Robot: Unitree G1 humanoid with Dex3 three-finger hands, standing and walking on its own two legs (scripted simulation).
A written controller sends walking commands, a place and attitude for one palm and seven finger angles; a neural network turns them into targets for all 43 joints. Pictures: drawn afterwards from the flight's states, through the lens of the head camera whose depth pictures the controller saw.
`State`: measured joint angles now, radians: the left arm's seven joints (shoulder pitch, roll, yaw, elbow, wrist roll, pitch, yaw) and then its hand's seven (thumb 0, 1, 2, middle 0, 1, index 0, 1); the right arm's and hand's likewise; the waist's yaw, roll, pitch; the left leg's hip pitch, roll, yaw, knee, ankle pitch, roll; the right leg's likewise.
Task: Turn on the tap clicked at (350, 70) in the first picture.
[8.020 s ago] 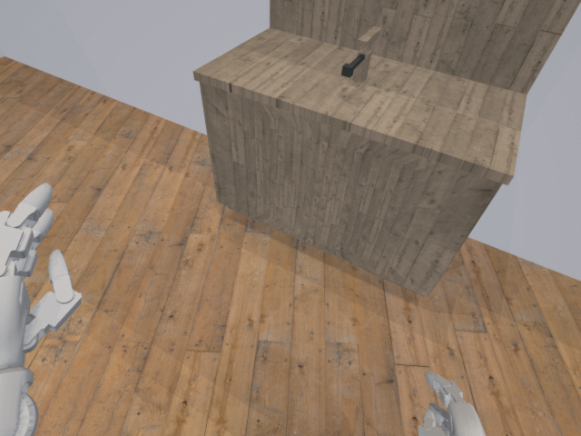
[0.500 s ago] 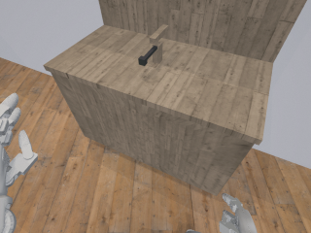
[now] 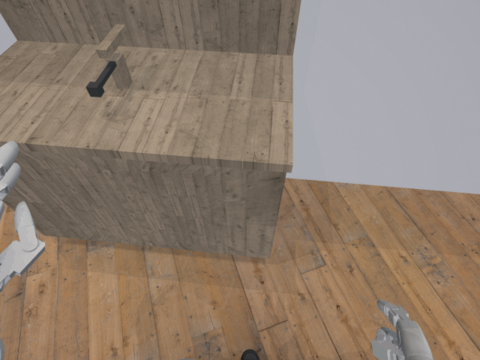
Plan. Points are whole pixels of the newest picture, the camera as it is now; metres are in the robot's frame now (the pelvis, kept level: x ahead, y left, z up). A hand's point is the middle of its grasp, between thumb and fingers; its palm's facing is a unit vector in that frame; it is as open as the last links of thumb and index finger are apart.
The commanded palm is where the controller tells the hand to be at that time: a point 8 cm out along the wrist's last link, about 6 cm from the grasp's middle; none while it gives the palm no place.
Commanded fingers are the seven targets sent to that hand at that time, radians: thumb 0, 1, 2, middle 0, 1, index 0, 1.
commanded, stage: turn to face it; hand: left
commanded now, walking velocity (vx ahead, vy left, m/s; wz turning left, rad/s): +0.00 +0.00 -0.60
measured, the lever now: (95, 89) +0.70 +0.42 +0.02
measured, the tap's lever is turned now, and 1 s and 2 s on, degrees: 0 0 0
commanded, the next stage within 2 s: take the last steps up to it in 0.48 s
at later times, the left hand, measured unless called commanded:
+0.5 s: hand (169, 230) +0.25 +0.10 +0.16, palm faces +0.08 -0.89 -0.45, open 7.4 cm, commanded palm +0.18 +0.18 +0.18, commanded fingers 0.00 0.90 0.90 -0.20 -0.30 -0.20 -0.30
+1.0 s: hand (176, 240) +0.23 +0.09 +0.16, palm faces +0.07 -0.93 -0.36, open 7.4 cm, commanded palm +0.19 +0.17 +0.18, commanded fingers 0.00 0.90 0.90 -0.20 -0.30 -0.20 -0.30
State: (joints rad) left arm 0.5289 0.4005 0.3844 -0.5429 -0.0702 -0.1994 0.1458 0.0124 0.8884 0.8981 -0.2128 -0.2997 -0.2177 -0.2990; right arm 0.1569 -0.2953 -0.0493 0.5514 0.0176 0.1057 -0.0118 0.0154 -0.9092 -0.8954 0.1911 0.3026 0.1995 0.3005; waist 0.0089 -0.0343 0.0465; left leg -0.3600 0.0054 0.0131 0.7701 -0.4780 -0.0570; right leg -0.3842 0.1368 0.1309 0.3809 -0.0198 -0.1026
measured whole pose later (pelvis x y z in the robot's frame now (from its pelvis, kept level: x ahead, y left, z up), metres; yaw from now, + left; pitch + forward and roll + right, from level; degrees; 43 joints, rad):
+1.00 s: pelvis -0.04 -0.05 -0.01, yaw -18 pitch -1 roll -1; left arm 0.42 0.30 0.27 -0.43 0.00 -0.21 0.14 0.02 0.89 0.90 -0.21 -0.30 -0.21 -0.30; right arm 0.21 -0.20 0.00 0.67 0.00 -0.03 -0.04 0.02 -0.90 -0.89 0.20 0.30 0.20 0.30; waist -0.01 0.03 0.01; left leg -0.41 0.04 0.04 0.96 -0.43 -0.01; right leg -0.23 -0.03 -0.12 0.56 -0.32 -0.02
